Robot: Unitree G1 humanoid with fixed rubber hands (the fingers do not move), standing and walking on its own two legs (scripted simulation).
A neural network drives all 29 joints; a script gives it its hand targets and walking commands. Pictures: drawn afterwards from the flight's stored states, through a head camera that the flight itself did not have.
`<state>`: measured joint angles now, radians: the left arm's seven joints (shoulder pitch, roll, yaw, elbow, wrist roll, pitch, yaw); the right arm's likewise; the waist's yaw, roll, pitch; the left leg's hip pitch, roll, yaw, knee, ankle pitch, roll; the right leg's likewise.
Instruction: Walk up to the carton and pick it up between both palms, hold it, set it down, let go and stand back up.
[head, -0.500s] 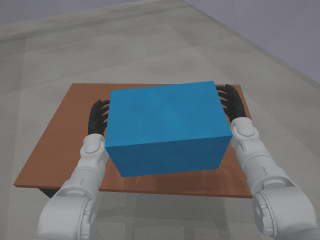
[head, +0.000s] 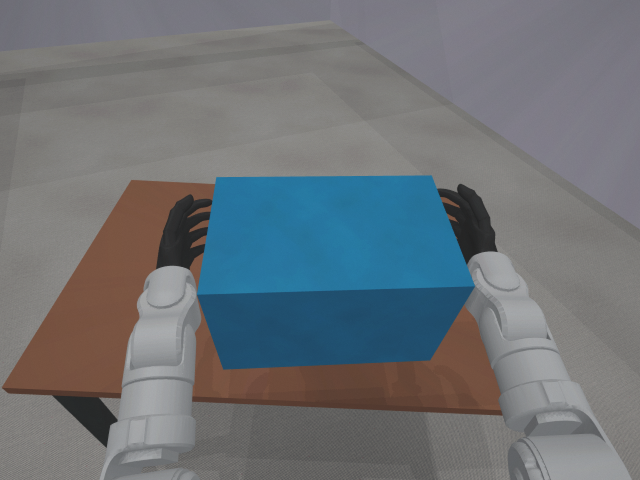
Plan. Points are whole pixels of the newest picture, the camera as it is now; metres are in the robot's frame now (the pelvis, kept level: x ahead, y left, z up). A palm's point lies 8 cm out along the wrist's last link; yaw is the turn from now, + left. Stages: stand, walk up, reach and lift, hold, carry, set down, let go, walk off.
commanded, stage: reach and lift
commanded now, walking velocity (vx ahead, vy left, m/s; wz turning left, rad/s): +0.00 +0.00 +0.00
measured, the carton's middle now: (327, 272) +0.36 -0.02 +0.09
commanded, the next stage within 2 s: hold in 1.06 s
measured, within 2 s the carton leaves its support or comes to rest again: neither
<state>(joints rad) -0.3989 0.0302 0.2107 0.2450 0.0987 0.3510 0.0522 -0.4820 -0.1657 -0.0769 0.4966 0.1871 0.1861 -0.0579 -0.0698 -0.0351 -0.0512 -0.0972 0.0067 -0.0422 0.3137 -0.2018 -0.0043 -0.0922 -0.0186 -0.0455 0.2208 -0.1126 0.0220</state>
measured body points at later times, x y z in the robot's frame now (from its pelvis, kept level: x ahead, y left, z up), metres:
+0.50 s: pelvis -0.02 -0.01 +0.00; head -0.04 +0.01 +0.45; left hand +0.36 +0.16 +0.15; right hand +0.34 -0.21 +0.14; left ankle -0.02 +0.12 -0.75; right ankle +0.00 -0.13 -0.75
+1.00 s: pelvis -0.02 +0.00 +0.00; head -0.05 +0.02 +0.45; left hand +0.36 +0.17 +0.16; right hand +0.35 -0.21 +0.16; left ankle -0.02 +0.12 -0.75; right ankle +0.00 -0.13 -0.75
